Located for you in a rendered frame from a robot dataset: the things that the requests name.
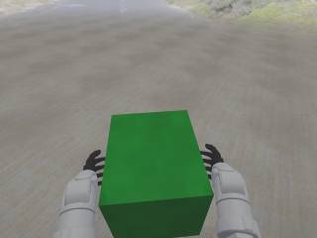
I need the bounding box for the robot left hand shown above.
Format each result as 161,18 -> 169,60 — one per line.
83,150 -> 106,186

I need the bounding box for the left robot forearm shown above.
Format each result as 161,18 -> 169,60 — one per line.
53,170 -> 99,238

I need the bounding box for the robot right hand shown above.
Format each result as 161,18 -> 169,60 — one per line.
200,144 -> 224,179

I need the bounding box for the right robot forearm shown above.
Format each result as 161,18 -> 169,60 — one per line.
211,163 -> 262,238

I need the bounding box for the carton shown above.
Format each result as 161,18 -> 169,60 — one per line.
98,110 -> 214,238

